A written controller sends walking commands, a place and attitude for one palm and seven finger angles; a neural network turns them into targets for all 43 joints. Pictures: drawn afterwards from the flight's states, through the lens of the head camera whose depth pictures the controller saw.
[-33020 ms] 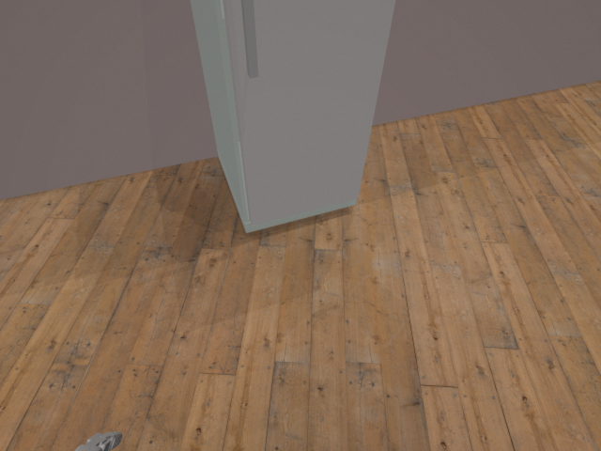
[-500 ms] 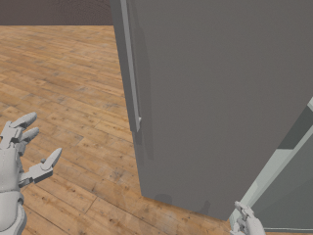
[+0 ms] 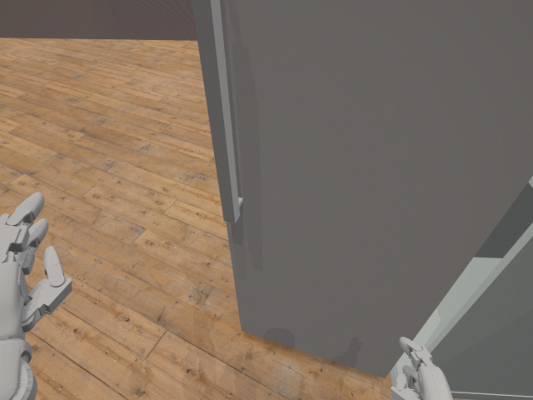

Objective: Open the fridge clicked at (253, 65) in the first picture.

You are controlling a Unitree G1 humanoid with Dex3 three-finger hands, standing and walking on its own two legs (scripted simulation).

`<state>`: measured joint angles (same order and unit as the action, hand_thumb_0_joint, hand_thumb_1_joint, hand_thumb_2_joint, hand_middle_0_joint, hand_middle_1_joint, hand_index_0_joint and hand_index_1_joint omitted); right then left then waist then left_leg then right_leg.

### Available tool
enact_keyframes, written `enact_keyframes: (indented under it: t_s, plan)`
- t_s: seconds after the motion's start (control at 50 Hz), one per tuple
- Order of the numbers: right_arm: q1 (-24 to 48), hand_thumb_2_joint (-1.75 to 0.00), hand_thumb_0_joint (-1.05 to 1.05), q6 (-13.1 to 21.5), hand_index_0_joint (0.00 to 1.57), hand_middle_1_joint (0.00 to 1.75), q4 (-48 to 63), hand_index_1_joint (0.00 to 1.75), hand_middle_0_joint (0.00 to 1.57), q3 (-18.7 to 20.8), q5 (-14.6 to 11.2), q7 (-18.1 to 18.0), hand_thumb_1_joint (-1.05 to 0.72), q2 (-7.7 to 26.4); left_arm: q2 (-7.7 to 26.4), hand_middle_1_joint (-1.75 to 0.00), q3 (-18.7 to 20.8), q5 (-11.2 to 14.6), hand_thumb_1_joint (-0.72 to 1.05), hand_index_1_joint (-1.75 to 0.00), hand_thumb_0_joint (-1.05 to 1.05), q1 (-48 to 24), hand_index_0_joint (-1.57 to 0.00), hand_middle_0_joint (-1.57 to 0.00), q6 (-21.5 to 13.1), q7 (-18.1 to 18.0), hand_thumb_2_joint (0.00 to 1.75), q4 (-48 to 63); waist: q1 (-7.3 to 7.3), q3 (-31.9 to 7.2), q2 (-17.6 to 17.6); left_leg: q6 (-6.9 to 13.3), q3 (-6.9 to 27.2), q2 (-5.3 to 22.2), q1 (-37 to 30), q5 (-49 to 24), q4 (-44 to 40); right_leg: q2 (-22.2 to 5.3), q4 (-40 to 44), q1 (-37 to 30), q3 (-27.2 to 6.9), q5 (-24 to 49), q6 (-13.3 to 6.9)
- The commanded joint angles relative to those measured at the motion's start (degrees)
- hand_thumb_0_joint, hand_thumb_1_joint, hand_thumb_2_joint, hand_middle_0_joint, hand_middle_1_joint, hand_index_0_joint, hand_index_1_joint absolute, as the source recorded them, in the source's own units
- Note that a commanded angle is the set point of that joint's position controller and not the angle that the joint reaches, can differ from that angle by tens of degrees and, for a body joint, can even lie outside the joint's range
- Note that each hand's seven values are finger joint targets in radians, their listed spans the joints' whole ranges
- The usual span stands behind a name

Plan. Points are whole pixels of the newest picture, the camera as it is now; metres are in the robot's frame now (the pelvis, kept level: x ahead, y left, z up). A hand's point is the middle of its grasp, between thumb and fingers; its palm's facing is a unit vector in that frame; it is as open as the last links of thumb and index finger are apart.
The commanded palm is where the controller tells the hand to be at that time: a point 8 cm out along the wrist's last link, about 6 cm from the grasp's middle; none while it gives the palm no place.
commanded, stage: step back with the hand held close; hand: left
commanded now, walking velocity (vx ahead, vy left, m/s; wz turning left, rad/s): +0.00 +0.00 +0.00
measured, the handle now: (225, 108) +0.48 +0.14 +0.23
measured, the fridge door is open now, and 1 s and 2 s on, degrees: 75 75 75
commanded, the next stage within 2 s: stop stepping back and stand still in 1.18 s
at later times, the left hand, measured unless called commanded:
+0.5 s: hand (39, 289) +0.17 +0.30 +0.15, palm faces +0.38 -0.79 -0.49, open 7.4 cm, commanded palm +0.12 +0.34 +0.17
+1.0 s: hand out of the picture +0.06 +0.33 +0.16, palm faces +0.54 -0.71 -0.45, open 7.4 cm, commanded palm -0.01 +0.35 +0.17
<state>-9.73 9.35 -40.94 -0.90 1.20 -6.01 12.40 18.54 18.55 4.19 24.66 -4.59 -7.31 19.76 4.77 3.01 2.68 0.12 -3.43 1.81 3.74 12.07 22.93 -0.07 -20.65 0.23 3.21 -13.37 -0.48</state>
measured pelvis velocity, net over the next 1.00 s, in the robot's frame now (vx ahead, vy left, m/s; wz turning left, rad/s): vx -0.13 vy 0.04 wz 0.06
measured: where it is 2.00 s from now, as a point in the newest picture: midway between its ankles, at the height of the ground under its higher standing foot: outside the picture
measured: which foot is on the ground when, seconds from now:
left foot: down 0.00-1.00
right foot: down 0.00-0.84, up 0.86-0.98, down 1.00-1.00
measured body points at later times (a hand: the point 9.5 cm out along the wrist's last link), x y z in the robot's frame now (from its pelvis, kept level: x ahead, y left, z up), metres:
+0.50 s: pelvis -0.03 +0.04 -0.01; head -0.03 +0.04 +0.44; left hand +0.15 +0.34 +0.17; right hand +0.14 -0.20 -0.09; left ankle +0.01 +0.12 -0.74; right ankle -0.01 -0.11 -0.74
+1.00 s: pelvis -0.13 +0.04 -0.03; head -0.13 +0.06 +0.42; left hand +0.02 +0.36 +0.18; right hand +0.04 -0.19 -0.10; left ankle +0.01 +0.12 -0.74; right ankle -0.15 -0.08 -0.74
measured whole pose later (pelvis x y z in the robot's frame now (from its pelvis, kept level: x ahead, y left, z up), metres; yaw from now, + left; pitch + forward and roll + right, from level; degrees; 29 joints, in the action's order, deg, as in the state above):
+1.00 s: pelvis -0.13 +0.04 -0.03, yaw +3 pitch +0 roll -2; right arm -14.0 7.5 -35.4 0.0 0.3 -5.4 11.7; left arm 24.1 25.6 0.2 27.7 -14.4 -9.9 25.4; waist 0.5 -0.9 0.5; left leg 4.2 -4.5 -0.2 28.6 6.2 32.9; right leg 2.1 -37.5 14.7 0.6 -24.3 -1.5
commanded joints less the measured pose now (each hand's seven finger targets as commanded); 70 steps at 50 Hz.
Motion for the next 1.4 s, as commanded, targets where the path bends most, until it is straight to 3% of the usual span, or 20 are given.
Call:
enact_keyframes:
  t_s: [0.0, 0.1, 0.12, 0.22, 0.36, 0.52, 0.6, 0.7, 0.78, 0.82, 0.88, 0.96, 1.0, 1.02, 1.12, 1.14, 1.18, 1.2, 1.26, 1.38]
  plan:
    - [8.16, -0.9, 0.0, 2.86, 0.2, 0.3, 9.22, 0.3, 0.2, 2.34, 0.04, -0.26, -0.9, 6.67, 11.33, -0.3, 7.35, 0.21, 0.9, -0.3, 0.0, -5.69, -0.2, -0.2, -3.86, -0.62, 0.9, 12.17, -0.11, -2.8, 0.42, 0.79, 0.59, -0.42, -0.42, -8.67, -2.99, -0.04, 4.27, 3.36, -2.04, 7.81, 0.1]
    - [8.37, -0.9, 0.0, 3.01, 0.2, 0.3, 9.41, 0.3, 0.2, 2.31, 0.03, -0.2, -0.9, 6.71, 10.21, -0.3, 5.32, -0.07, 0.9, -0.3, 0.0, -9.37, -0.2, -0.2, -4.44, -0.44, 0.9, 15.71, -0.55, -4.98, 2.38, 0.8, 0.64, -0.59, -1.6, -9.07, -2.97, -0.08, 3.99, 2.97, -1.98, 8.06, 0.11]
    - [7.56, -0.9, 0.0, 1.61, 0.2, 0.3, 11.57, 0.3, 0.2, 1.4, -0.72, 0.07, -0.9, 7.47, 15.44, -0.3, 9.89, -0.77, 0.9, -0.3, 0.0, -10.99, -0.2, -0.2, -5.56, -0.57, 0.9, 15.34, -3.57, 0.64, -1.15, 1.67, 2.0, 1.39, 3.65, -6.11, 1.1, -3.36, 5.98, 12.68, -7.18, 10.79, -0.25]
    - [4.95, -0.9, 0.0, -1.16, 0.2, 0.3, 12.35, 0.3, 0.2, 1.76, -0.67, 0.35, -0.9, 6.37, 12.5, -0.3, 7.3, -2.07, 0.9, -0.3, 0.0, -1.73, -0.2, -0.2, -5.78, -0.84, 0.9, 14.06, -3.78, -9.01, -3.25, 1.0, 1.78, 1.55, 4.71, -8.29, 7.62, -9.77, 0.88, 12.41, -8.77, 17.64, -2.16]
    - [5.2, -0.9, 0.0, -3.31, 0.2, 0.3, 16.64, 0.3, 0.2, 2.55, -1.05, -0.25, -0.9, 7.42, 16.4, -0.3, 12.54, -1.65, 0.9, -0.3, 0.0, 4.4, -0.2, -0.2, -6.89, -2.15, 0.9, 20.35, -2.8, -14.22, 1.97, 1.4, 5.8, 5.26, 7.83, -22.32, 4.65, -4.39, -8.26, 10.13, -4.31, 15.94, -0.27]
    - [2.71, -0.9, 0.0, -1.39, 0.2, 0.3, 16.09, 0.3, 0.2, 3.19, -0.71, -0.08, -0.9, 8.66, 13.02, -0.3, 11.19, -2.52, 0.9, -0.3, 0.0, 2.11, -0.2, -0.2, -9.37, -2.84, 0.9, 17.16, -2.94, -9.05, 8.33, 4.4, 9.84, 11.24, 19.81, -3.8, -5.33, -0.54, -17.53, 10.95, -3.07, -5.48, 1.14]
    - [2.1, -0.9, 0.0, -0.9, 0.2, 0.3, 15.62, 0.3, 0.2, 3.23, -1.28, 0.16, -0.9, 8.32, 12.94, -0.3, 10.27, -3.02, 0.9, -0.3, 0.0, 1.81, -0.2, -0.2, -9.98, -3.07, 0.9, 16.48, -3.82, -9.69, -1.07, 3.45, 7.95, 6.86, 20.17, 4.81, 1.51, -4.24, -9.67, 12.11, -9.15, 4.69, -0.77]
    - [2.64, -0.9, 0.0, -1.42, 0.2, 0.3, 14.11, 0.3, 0.2, 2.69, -0.79, 0.02, -0.9, 6.9, 14.99, -0.3, 10.69, -3.6, 0.9, -0.3, 0.0, -2.42, -0.2, -0.2, -10.91, -3.73, 0.9, 18.3, -4.8, -4.69, -8.33, 1.88, 6.32, 2.27, 17.47, 16.98, 9.41, -10.53, 1.19, 26.08, -16.37, -15.89, -4.24]
    - [3.42, -0.9, 0.0, 0.0, 0.2, 0.3, 14.43, 0.3, 0.2, 2.74, -0.61, -0.88, -0.9, 7.68, 15.12, -0.3, 12.15, -3.96, 0.9, -0.3, 0.0, -2.72, -0.2, -0.2, -12.33, -4.53, 0.9, 19.85, -3.83, -8.47, 4.8, 3.4, 11.76, 6.33, 22.02, 14.72, -1.97, -3.19, -11.65, 16.53, -7.06, -4.78, -0.77]
    - [3.41, -0.9, 0.0, 0.94, 0.2, 0.3, 15.26, 0.3, 0.2, 3.31, -0.71, -0.91, -0.9, 8.64, 14.15, -0.3, 13.08, -4.65, 0.9, -0.3, 0.0, -1.64, -0.2, -0.2, -13.4, -4.2, 0.9, 18.92, -3.14, -9.27, 12.12, 5.68, 17.45, 11.72, 34.32, 31.14, -12.33, 2.01, -23.71, 4.62, -2.92, -6.19, 1.26]
    - [2.57, -0.9, 0.0, 0.92, 0.2, 0.3, 14.9, 0.3, 0.2, 4.21, -0.69, -0.29, -0.9, 8.38, 14.47, -0.3, 13.67, -4.72, 0.9, -0.3, 0.0, 0.34, -0.2, -0.2, -13.42, -3.44, 0.9, 15.99, -3.09, -7.65, 9.75, 5.79, 17.39, 13.13, 39.15, 32.94, -15.24, 3.74, -29.09, 1.78, -1.36, -9.57, 0.56]
    - [3.69, -0.9, 0.0, 1.41, 0.2, 0.3, 14.7, 0.3, 0.2, 3.9, -0.81, 0.66, -0.9, 7.25, 14.79, -0.3, 12.34, -3.15, 0.9, -0.3, 0.0, 2.09, -0.2, -0.2, -13.35, -3.03, 0.9, 17.62, -3.44, -5.24, 2.93, 1.79, 10.16, 6.79, 25.56, 21.86, -3.19, -0.97, -5.8, 13.92, -7.69, -13.98, -3.42]
    - [3.78, -0.9, 0.0, 0.94, 0.2, 0.3, 13.46, 0.3, 0.2, 3.02, -0.6, 1.28, -0.9, 5.21, 16.28, -0.3, 10.91, -2.78, 0.9, -0.3, 0.0, -1.65, -0.2, -0.2, -13.39, -3.39, 0.9, 19.36, -3.9, -5.63, -10.68, -2.22, 1.62, -0.57, 15.4, 8.98, 19.16, -17.46, 8.48, 26.52, -29.76, -5.33, -9.67]
    - [3.94, -0.9, 0.0, 0.94, 0.2, 0.3, 12.61, 0.3, 0.2, 3.08, -0.21, 1.43, -0.9, 5.68, 17.73, -0.3, 10.96, -3.27, 0.9, -0.3, 0.0, -5.86, -0.2, -0.2, -13.69, -3.85, 0.9, 19.83, -3.23, -6.78, -12.78, -2.26, 2.93, -1.19, 16.3, 11.08, 27.51, -21.09, 7.09, 25.31, -29.8, 10.11, -11.77]
    - [4.53, -0.9, 0.0, -0.18, 0.2, 0.3, 12.2, 0.3, 0.2, 1.84, -0.53, 0.19, -0.9, 5.37, 16.07, -0.3, 9.84, -3.95, 0.9, -0.3, 0.0, -7.13, -0.2, -0.2, -10.76, -3.09, 0.9, 18.67, -4.47, -7.9, -9.36, -1.55, 1.63, -0.97, 15.32, 5.73, 14.85, -13.18, -8.31, 15.47, -13.18, 40.41, -5.51]
    - [4.8, -0.9, 0.0, -0.44, 0.2, 0.3, 12.03, 0.3, 0.2, 1.85, -0.67, -0.29, -0.9, 5.84, 16.17, -0.3, 9.92, -3.73, 0.9, -0.3, 0.0, -6.68, -0.2, -0.2, -10.75, -3.06, 0.9, 19.18, -4.66, -8.32, -4.16, -1.65, 0.51, -1.2, 11.85, -2.57, 5.94, -9.98, -11.78, 15.67, -10.13, 36.59, -3.18]
    - [4.32, -0.9, 0.0, -0.01, 0.2, 0.3, 13.33, 0.3, 0.2, 3.31, -0.61, -0.56, -0.9, 7.94, 16.38, -0.3, 11.31, -3.75, 0.9, -0.3, 0.0, -3.54, -0.2, -0.2, -11.03, -2.93, 0.9, 21.15, -3.45, -12.17, 12.4, 3.33, 13.53, 13.47, 8.8, -36.75, -1.07, -0.72, -23.6, 18.62, -5.89, 3.63, 1.78]
    - [3.21, -0.9, 0.0, 0.35, 0.2, 0.3, 13.96, 0.3, 0.2, 3.88, -0.55, -0.02, -0.9, 6.95, 15.89, -0.3, 11.6, -2.96, 0.9, -0.3, 0.0, -0.73, -0.2, -0.2, -11.0, -2.68, 0.9, 20.13, -3.23, -14.01, 12.95, 6.18, 15.05, 17.48, 7.89, -39.97, -1.37, 1.25, -29.87, 20.85, -7.51, -14.24, 1.34]
    - [2.9, -0.9, 0.0, 1.87, 0.2, 0.3, 14.3, 0.3, 0.2, 4.94, -0.15, 1.1, -0.9, 7.97, 18.35, -0.3, 16.65, -1.02, 0.9, -0.3, 0.0, 7.66, -0.2, -0.2, -11.38, -1.64, 0.9, 21.93, -2.28, -18.9, 8.58, 9.29, 15.73, 18.26, 4.96, -38.0, -0.81, 2.11, -33.83, 22.42, -6.6, -17.07, 1.81]
    - [3.19, -0.9, 0.0, 1.34, 0.2, 0.3, 16.31, 0.3, 0.2, 3.87, -1.16, 1.96, -0.9, 7.23, 15.77, -0.3, 12.83, -1.84, 0.9, -0.3, 0.0, 6.38, -0.2, -0.2, -9.08, -2.74, 0.9, 27.41, -4.5, -9.31, 5.96, 1.38, 6.0, 7.3, 24.07, 25.17, -5.48, 0.96, -7.73, 5.08, -0.53, -11.87, -0.97]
